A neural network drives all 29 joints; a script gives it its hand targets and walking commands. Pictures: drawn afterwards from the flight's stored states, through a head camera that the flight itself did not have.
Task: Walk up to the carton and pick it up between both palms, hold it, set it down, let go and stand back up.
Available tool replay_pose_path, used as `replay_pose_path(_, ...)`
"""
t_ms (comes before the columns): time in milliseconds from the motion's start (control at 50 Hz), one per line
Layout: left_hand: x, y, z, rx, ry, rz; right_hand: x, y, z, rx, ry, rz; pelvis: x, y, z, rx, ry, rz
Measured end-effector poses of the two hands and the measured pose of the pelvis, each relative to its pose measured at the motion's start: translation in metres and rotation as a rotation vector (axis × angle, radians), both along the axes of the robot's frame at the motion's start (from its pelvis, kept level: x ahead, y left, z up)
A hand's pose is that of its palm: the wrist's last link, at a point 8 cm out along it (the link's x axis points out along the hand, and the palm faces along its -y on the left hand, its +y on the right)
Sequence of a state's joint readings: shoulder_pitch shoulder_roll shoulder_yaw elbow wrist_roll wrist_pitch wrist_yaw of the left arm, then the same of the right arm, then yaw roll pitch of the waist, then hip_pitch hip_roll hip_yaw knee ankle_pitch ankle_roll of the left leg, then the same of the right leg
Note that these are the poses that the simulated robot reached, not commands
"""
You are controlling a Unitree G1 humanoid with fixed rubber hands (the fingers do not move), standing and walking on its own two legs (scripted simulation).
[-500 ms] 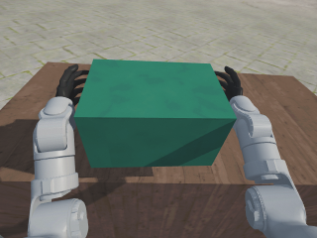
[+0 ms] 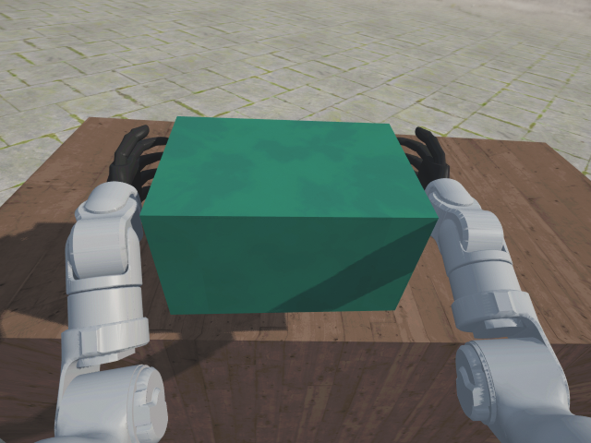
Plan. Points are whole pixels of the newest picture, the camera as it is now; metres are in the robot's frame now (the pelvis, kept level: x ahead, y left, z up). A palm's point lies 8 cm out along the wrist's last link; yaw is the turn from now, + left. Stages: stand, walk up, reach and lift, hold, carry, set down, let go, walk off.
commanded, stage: hold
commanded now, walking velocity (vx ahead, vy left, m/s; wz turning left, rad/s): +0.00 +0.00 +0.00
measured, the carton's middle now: (286, 213) +0.36 +0.01 +0.17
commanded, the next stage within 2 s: none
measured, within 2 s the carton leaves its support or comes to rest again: neither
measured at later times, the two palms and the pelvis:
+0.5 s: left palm (125, 182) +0.35 +0.20 +0.23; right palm (433, 180) +0.37 -0.18 +0.23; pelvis +0.00 +0.00 +0.00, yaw +0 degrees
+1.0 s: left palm (126, 187) +0.34 +0.21 +0.22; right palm (431, 184) +0.37 -0.18 +0.22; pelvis +0.00 +0.00 +0.00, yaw +0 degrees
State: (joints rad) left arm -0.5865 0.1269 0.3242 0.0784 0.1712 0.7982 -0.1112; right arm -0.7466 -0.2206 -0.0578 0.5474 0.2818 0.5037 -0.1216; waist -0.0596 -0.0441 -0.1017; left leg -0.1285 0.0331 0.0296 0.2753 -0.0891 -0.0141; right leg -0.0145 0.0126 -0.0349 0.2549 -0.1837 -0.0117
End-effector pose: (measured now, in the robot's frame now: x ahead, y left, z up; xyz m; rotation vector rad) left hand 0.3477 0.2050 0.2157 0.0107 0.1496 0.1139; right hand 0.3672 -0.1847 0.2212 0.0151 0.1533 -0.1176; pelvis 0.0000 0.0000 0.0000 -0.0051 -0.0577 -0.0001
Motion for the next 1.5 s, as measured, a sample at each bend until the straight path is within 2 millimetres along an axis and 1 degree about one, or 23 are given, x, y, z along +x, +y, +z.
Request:
replay_pose_path(60, -0.002, 0.000, 0.001, 0.009, -0.015, 0.001, -0.001, 0.001, 0.000, 0.004, -0.015, 0.004, 0.000, 0.000, 0.000, -0.001, 0.007, 0.003)
replay_pose_path(180, -0.003, 0.000, 0.010, 0.004, -0.049, 0.008, -0.002, 0.000, 0.008, 0.020, -0.050, 0.001, 0.000, 0.000, 0.000, -0.002, 0.008, 0.003)
replay_pose_path(320, 0.000, 0.000, 0.000, 0.002, 0.000, 0.000, 0.000, 0.000, -0.001, -0.001, -0.001, 0.000, 0.000, 0.000, 0.000, 0.000, 0.001, 0.001)
replay_pose_path(480, -0.003, 0.000, 0.010, 0.005, -0.051, 0.008, -0.002, 0.000, 0.008, 0.020, -0.052, 0.001, 0.000, 0.000, 0.000, -0.002, 0.008, 0.003)
replay_pose_path(640, -0.001, 0.000, -0.001, 0.004, -0.003, 0.000, 0.000, 0.000, -0.001, -0.001, -0.003, 0.001, 0.000, 0.000, 0.000, 0.000, 0.002, 0.001)
replay_pose_path(780, -0.003, 0.000, 0.010, 0.006, -0.052, 0.008, -0.002, 0.000, 0.008, 0.020, -0.053, 0.000, 0.000, 0.000, 0.000, -0.002, 0.009, 0.004)
replay_pose_path(940, -0.001, 0.000, -0.001, 0.004, -0.001, 0.000, 0.000, 0.000, -0.001, -0.002, -0.002, 0.000, 0.000, 0.000, 0.000, 0.000, 0.001, 0.001)
replay_pose_path(1080, -0.004, 0.000, 0.010, 0.007, -0.052, 0.008, -0.002, 0.000, 0.008, 0.019, -0.054, 0.000, 0.000, 0.000, 0.000, -0.002, 0.009, 0.004)
replay_pose_path(1120, -0.002, 0.000, 0.009, 0.001, -0.041, 0.006, -0.001, 0.000, 0.008, 0.016, -0.042, -0.003, 0.000, 0.000, 0.000, -0.001, 0.004, 0.002)
replay_pose_path(1240, -0.001, 0.000, 0.000, 0.003, 0.000, 0.000, 0.000, 0.000, 0.000, -0.003, -0.001, -0.001, 0.000, 0.000, 0.000, 0.000, 0.000, 0.001)
replay_pose_path(1400, -0.003, 0.000, 0.010, 0.005, -0.050, 0.008, -0.001, 0.000, 0.008, 0.019, -0.052, -0.001, 0.000, 0.000, 0.000, -0.002, 0.007, 0.003)
replay_pose_path(1500, 0.000, 0.000, 0.002, -0.002, -0.005, 0.000, 0.000, 0.000, 0.002, 0.000, -0.006, -0.005, 0.000, 0.000, 0.000, 0.000, -0.002, 0.000)
